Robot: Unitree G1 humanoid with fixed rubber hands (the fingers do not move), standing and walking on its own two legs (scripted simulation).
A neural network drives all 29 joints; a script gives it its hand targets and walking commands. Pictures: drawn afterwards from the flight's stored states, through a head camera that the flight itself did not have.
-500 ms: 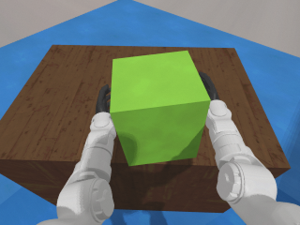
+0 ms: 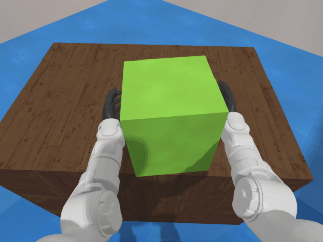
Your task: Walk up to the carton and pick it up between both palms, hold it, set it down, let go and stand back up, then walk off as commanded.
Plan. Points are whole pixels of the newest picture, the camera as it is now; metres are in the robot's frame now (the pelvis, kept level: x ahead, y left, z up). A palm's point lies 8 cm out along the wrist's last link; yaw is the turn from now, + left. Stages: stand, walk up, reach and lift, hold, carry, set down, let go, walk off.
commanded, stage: set down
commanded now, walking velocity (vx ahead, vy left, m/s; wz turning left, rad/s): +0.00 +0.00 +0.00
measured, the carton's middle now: (169, 119) +0.41 -0.02 +0.05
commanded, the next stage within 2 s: none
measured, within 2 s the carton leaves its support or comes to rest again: neither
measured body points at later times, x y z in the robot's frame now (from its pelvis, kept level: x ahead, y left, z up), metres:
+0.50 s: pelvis -0.01 +0.00 -0.01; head +0.06 -0.01 +0.44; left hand +0.43 +0.14 +0.05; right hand +0.43 -0.19 +0.06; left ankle -0.05 +0.13 -0.75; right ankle +0.00 -0.11 -0.75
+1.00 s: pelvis -0.06 -0.02 -0.01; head -0.04 +0.00 +0.44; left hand +0.32 +0.16 +0.04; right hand +0.33 -0.23 +0.06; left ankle -0.05 +0.13 -0.75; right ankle +0.00 -0.11 -0.75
